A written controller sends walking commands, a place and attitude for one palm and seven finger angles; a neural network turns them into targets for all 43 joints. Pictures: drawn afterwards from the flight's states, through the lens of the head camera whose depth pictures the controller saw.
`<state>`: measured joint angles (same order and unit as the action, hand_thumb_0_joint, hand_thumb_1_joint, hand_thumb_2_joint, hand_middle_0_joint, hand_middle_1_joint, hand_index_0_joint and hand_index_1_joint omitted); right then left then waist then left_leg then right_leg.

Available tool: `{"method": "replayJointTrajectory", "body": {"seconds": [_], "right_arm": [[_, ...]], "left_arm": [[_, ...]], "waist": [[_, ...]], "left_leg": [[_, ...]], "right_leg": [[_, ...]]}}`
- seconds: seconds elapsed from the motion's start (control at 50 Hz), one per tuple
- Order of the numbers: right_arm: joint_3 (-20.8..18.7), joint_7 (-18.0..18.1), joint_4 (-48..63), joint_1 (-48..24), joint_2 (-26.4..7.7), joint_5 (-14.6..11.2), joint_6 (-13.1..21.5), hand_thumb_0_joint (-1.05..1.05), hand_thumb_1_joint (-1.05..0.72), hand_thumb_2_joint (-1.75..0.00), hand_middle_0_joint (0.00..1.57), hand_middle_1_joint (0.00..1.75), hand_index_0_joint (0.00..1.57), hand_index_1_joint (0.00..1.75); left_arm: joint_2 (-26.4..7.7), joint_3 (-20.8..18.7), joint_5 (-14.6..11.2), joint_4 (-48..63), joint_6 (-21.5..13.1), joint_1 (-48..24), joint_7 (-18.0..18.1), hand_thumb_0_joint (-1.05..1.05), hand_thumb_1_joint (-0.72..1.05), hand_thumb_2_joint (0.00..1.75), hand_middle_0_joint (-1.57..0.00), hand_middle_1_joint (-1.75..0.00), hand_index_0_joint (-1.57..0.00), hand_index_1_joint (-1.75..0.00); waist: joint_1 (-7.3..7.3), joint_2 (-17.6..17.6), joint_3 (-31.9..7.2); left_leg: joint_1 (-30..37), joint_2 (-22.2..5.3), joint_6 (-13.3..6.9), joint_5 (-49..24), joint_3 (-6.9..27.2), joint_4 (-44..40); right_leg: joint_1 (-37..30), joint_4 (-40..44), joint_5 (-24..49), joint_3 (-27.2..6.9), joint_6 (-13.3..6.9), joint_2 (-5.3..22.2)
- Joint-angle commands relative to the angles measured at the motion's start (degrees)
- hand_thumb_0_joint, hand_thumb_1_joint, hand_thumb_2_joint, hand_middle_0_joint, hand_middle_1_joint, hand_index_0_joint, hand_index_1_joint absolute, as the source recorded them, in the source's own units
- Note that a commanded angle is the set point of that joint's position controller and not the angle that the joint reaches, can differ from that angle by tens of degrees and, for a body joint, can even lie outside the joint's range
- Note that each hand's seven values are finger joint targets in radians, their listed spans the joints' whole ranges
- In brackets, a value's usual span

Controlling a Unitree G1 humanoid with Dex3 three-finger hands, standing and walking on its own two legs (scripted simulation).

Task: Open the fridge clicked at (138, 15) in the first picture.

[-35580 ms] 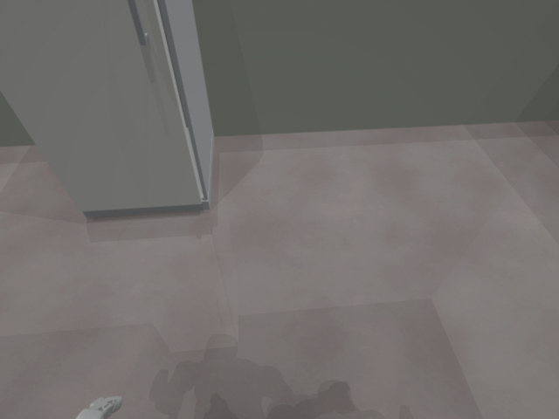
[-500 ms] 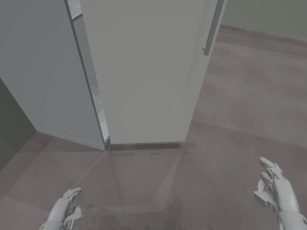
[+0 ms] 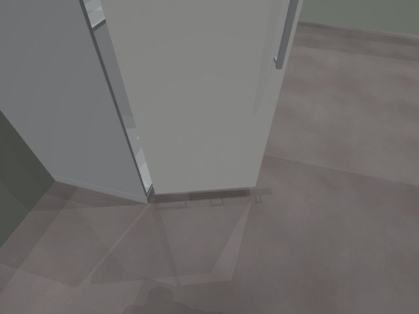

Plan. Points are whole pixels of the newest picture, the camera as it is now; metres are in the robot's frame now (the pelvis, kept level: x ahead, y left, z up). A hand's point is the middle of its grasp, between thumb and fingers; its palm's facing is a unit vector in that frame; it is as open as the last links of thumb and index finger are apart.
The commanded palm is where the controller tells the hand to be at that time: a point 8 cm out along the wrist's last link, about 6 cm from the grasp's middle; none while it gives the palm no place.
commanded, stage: let the arm hang, fingers relaxed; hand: right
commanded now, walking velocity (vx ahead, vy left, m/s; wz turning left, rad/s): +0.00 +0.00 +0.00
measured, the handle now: out of the picture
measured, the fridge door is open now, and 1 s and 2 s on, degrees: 70 70 70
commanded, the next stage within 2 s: look to check the result in 0.48 s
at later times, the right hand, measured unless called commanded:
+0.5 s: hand out of the picture +0.12 -0.22 -0.15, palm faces -0.07 +0.95 -0.29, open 7.4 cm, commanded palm none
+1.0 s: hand out of the picture +0.09 -0.23 -0.16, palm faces -0.05 +0.94 -0.33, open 7.4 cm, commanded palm none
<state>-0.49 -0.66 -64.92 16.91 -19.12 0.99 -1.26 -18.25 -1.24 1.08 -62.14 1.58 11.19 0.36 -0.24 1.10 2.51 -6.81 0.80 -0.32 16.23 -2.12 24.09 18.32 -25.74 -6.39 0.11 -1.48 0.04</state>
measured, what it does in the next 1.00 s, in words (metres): stands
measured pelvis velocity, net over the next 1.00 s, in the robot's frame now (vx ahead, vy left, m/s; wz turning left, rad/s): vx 0.04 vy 0.02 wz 0.02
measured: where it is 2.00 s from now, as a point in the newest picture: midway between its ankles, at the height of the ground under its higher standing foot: outside the picture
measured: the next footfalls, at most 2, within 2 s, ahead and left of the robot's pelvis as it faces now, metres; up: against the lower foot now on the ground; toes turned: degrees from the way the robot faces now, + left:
none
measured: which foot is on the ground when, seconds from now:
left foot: down 0.00-1.00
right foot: down 0.00-1.00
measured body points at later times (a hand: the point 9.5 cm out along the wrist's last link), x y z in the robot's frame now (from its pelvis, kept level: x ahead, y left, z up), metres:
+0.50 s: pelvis +0.03 +0.01 +0.01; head +0.04 +0.01 +0.46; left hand +0.09 +0.31 -0.13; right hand +0.13 -0.27 -0.13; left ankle -0.03 +0.12 -0.74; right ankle +0.08 -0.10 -0.74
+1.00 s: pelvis +0.04 +0.02 +0.01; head +0.06 +0.02 +0.46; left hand +0.11 +0.30 -0.14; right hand +0.10 -0.28 -0.13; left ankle -0.03 +0.12 -0.74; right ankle +0.08 -0.10 -0.74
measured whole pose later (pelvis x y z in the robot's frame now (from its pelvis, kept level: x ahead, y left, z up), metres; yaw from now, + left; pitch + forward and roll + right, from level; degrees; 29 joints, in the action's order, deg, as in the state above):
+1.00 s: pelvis +0.04 +0.02 +0.01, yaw +1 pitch -1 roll +0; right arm -0.1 0.1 -65.0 8.4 -18.7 0.5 0.2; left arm -18.2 -0.1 0.8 -65.1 0.4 4.6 0.3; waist 0.2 0.5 3.6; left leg -0.8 0.7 -0.9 15.7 -0.8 17.2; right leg 12.4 -20.3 -7.1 1.3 -0.3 0.1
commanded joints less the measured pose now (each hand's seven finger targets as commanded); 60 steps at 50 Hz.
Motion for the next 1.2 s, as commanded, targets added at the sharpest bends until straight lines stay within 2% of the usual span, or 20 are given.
{"method": "replayJointTrajectory", "body": {"seconds": [0.0,0.06,0.18,0.2,0.36,0.4,0.44,0.56,0.62,0.74,0.9,0.96,1.1,1.18], "right_arm": [[-1.26,0.84,3.01,-3.61,-9.45,-0.04,2.31,0.00,-0.90,-0.90,0.20,0.30,0.20,0.30],[-1.29,0.90,2.52,-4.88,-10.34,-0.14,2.26,0.00,-0.90,-0.90,0.20,0.30,0.20,0.30],[-1.20,1.10,2.99,-7.30,-11.31,-0.22,2.70,0.00,-0.90,-0.90,0.20,0.30,0.20,0.30],[-1.24,1.17,3.24,-7.11,-11.29,-0.18,2.86,0.00,-0.90,-0.90,0.20,0.30,0.20,0.30],[-1.44,1.38,4.04,-9.79,-11.34,-0.24,3.07,0.00,-0.90,-0.90,0.20,0.30,0.20,0.30],[-1.54,1.44,4.21,-9.73,-11.39,-0.18,3.18,0.00,-0.90,-0.90,0.20,0.30,0.20,0.30],[-1.55,1.49,4.22,-10.32,-11.15,-0.24,3.15,0.00,-0.90,-0.90,0.20,0.30,0.20,0.30],[-1.74,1.55,4.28,-10.46,-10.79,-0.28,3.10,0.00,-0.90,-0.90,0.20,0.30,0.20,0.30],[-1.75,1.60,4.09,-10.45,-10.80,-0.30,3.11,0.00,-0.90,-0.90,0.20,0.30,0.20,0.30],[-1.64,1.52,3.51,-10.14,-10.38,-0.34,2.86,0.00,-0.90,-0.90,0.20,0.30,0.20,0.30],[-1.54,1.63,3.18,-9.29,-10.63,-0.37,3.00,0.00,-0.90,-0.90,0.20,0.30,0.20,0.30],[-1.46,1.66,3.06,-9.46,-10.63,-0.39,2.92,0.00,-0.90,-0.90,0.20,0.30,0.20,0.30],[-1.62,1.77,3.14,-8.96,-10.89,-0.31,3.06,0.00,-0.90,-0.90,0.20,0.30,0.20,0.30],[-1.59,1.81,3.29,-9.52,-10.95,-0.34,3.03,0.00,-0.90,-0.90,0.20,0.30,0.20,0.30]], "left_arm": [[-11.60,-2.08,-0.33,2.42,-1.89,-2.63,0.87,0.00,0.90,0.90,-0.20,-0.30,-0.20,-0.30],[-11.88,-1.91,-0.23,1.64,-1.97,-3.48,0.70,0.00,0.90,0.90,-0.20,-0.30,-0.20,-0.30],[-11.95,-1.52,-0.30,0.72,-2.45,-5.18,0.42,0.00,0.90,0.90,-0.20,-0.30,-0.20,-0.30],[-11.72,-1.54,-0.35,0.73,-2.52,-5.51,0.38,0.00,0.90,0.90,-0.20,-0.30,-0.20,-0.30],[-11.47,-1.03,-0.33,0.23,-3.05,-7.12,0.44,0.00,0.90,0.90,-0.20,-0.30,-0.20,-0.30],[-11.53,-1.01,-0.41,0.33,-3.05,-7.26,0.51,0.00,0.90,0.90,-0.20,-0.30,-0.20,-0.30],[-11.34,-0.96,-0.34,0.17,-3.08,-7.61,0.58,0.00,0.90,0.90,-0.20,-0.30,-0.20,-0.30],[-11.45,-0.88,-0.36,0.23,-3.05,-7.54,0.81,0.00,0.90,0.90,-0.20,-0.30,-0.20,-0.30],[-11.53,-0.95,-0.46,0.32,-2.94,-7.66,0.87,0.00,0.90,0.90,-0.20,-0.30,-0.20,-0.30],[-11.53,-0.95,-0.41,0.19,-2.67,-7.70,0.97,0.00,0.90,0.90,-0.20,-0.30,-0.20,-0.30],[-11.74,-1.01,-0.58,0.14,-2.55,-8.07,0.98,0.00,0.90,0.90,-0.20,-0.30,-0.20,-0.30],[-11.74,-0.98,-0.52,-0.03,-2.52,-8.26,1.00,0.00,0.90,0.90,-0.20,-0.30,-0.20,-0.30],[-11.75,-0.95,-0.61,0.11,-2.61,-8.31,0.99,0.00,0.90,0.90,-0.20,-0.30,-0.20,-0.30],[-11.72,-0.96,-0.57,-0.04,-2.63,-8.32,0.98,0.00,0.90,0.90,-0.20,-0.30,-0.20,-0.30]], "waist": [[0.73,-1.14,-0.65],[0.64,-2.28,0.28],[0.55,-3.92,-1.50],[0.39,-3.66,-2.73],[0.44,-0.60,-4.18],[0.40,-1.54,-5.14],[0.53,-0.77,-4.87],[0.61,0.34,-5.52],[0.76,-0.74,-5.55],[0.79,-0.10,-4.71],[0.66,-2.99,-5.13],[0.77,-1.95,-4.99],[0.50,-2.46,-5.31],[0.72,-1.64,-4.54]], "left_leg": [[-8.19,-6.59,-3.40,5.46,7.01,-8.85],[-7.58,-6.64,-3.03,4.91,6.68,-8.88],[-5.28,-7.37,-2.39,-0.94,6.39,-8.94],[-4.51,-7.57,-2.27,-2.51,6.38,-9.07],[-1.00,-7.95,-1.88,-9.04,6.16,-8.53],[-0.20,-8.03,-1.80,-10.86,6.21,-8.82],[-0.03,-8.24,-1.81,-12.14,6.02,-8.78],[1.21,-8.30,-1.85,-13.64,6.10,-9.17],[1.17,-8.32,-1.74,-14.78,6.18,-9.43],[0.39,-8.06,-1.91,-11.58,6.32,-10.25],[0.26,-8.13,-1.60,-14.11,6.27,-10.31],[0.32,-8.18,-1.70,-13.85,6.40,-10.22],[0.95,-8.25,-1.54,-15.70,6.28,-10.15],[1.12,-8.24,-1.67,-15.22,6.43,-10.24]], "right_leg": [[-7.72,6.82,-7.75,-8.62,-0.84,6.72],[-7.60,8.24,-7.61,-8.70,-0.77,6.97],[-9.74,7.59,0.54,-7.54,-0.69,6.93],[-10.32,6.86,2.52,-6.96,-0.70,6.87],[-11.51,7.08,9.35,-6.46,-0.37,7.05],[-12.00,6.50,10.59,-6.24,-0.32,7.00],[-12.31,6.43,11.34,-5.91,-0.17,7.03],[-12.81,6.07,12.16,-5.74,-0.01,7.04],[-13.35,5.79,12.14,-5.63,0.01,7.04],[-13.66,6.35,10.04,-5.65,-0.02,7.22],[-14.77,5.84,10.81,-5.29,-0.17,7.24],[-14.86,6.06,10.86,-5.41,-0.18,7.28],[-15.31,5.94,12.12,-5.08,-0.16,7.38],[-14.82,6.42,11.69,-5.15,-0.03,7.34]]}}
